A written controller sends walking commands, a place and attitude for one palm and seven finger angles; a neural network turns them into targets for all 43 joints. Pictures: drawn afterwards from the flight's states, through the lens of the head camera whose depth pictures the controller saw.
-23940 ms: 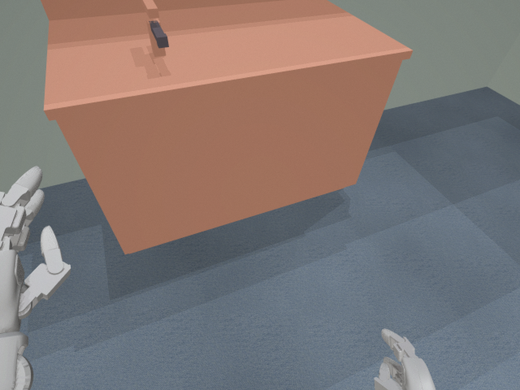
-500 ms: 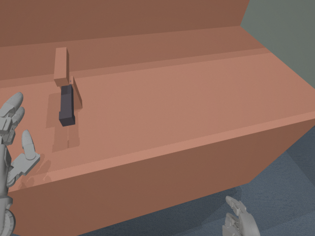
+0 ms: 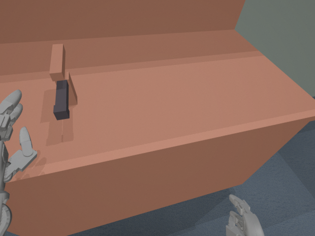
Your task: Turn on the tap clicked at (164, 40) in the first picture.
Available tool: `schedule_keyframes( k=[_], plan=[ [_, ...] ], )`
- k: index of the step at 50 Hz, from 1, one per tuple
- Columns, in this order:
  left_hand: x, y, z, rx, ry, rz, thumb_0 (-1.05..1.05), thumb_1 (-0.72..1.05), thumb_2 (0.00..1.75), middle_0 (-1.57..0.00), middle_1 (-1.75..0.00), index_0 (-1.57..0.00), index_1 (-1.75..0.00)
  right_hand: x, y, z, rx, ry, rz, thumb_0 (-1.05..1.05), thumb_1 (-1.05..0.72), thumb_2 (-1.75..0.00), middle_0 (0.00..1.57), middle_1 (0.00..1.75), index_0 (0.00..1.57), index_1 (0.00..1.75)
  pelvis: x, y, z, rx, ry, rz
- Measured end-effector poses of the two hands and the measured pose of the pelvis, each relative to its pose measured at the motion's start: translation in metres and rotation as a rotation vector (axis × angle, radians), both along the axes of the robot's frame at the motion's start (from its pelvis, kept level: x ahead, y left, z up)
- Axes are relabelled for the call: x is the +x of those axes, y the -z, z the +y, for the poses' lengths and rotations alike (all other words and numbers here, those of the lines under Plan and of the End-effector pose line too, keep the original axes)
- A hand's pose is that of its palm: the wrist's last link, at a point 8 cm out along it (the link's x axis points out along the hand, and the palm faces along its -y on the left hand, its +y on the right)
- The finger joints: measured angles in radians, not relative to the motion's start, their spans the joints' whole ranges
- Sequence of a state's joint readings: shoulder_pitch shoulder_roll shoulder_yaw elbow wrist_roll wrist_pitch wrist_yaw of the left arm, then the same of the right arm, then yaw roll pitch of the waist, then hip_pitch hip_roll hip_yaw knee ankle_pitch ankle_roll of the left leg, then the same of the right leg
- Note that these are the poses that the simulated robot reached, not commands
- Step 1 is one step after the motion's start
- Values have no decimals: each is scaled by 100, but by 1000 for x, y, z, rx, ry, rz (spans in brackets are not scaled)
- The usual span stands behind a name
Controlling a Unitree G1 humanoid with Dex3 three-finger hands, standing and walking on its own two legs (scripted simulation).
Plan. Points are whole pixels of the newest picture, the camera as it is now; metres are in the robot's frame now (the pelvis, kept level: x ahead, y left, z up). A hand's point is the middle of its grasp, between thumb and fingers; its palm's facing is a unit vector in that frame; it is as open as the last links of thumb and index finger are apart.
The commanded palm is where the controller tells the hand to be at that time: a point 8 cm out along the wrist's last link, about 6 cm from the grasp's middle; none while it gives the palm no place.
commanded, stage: come to a stop and stand still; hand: left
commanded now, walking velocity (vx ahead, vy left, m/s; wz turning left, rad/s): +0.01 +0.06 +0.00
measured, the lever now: (61, 111) +0.35 +0.28 +0.12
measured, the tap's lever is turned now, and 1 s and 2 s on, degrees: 0 0 0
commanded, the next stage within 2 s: look again from close up in 0.86 s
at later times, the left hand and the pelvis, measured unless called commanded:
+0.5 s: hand (41, 137) +0.25 +0.26 +0.16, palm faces +0.35 -0.83 -0.42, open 7.5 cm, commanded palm +0.18 +0.28 +0.18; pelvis +0.01 +0.01 +0.00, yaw -1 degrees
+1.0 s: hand (28, 138) +0.24 +0.28 +0.16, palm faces +0.38 -0.85 -0.37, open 7.5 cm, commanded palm +0.18 +0.31 +0.18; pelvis +0.02 +0.03 +0.00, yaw -1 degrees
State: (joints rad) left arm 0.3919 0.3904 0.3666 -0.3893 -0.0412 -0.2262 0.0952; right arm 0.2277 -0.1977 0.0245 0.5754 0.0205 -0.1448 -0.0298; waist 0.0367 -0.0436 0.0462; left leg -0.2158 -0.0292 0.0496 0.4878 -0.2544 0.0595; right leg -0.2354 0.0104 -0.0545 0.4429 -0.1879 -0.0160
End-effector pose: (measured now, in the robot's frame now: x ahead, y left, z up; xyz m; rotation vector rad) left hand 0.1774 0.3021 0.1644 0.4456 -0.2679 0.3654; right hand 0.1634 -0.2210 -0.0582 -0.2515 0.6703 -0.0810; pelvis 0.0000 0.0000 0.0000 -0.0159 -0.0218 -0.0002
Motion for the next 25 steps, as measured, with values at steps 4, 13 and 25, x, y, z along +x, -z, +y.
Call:
schedule_keyframes(
  k=[4, 13, 25],
  plan=[
    [8, -30, 14, 109, -42, -123, 2, 88, 90, -21, -30, -21, -30, 3, 0, 1, -31, -60, 8, 1, -90, -90, 21, 30, 20, 30, -3, 1, -2, -8, -8, 5],
    [38, -27, -19, 67, 89, -23, 2, 90, 90, -19, -30, -19, -30, 0, 18, 11, 119, 25, -4, 1, -90, -90, 21, 30, 21, 30, -3, 1, 14, 4, 47, 12],
    [30, -12, -4, 64, 54, 5, 2, 88, 90, -24, -32, -22, -31, -4, 18, 7, 25, 19, 99, 1, -90, -90, 21, 30, 21, 30, 12, 1, 8, -2, 24, 13]
  ],
)
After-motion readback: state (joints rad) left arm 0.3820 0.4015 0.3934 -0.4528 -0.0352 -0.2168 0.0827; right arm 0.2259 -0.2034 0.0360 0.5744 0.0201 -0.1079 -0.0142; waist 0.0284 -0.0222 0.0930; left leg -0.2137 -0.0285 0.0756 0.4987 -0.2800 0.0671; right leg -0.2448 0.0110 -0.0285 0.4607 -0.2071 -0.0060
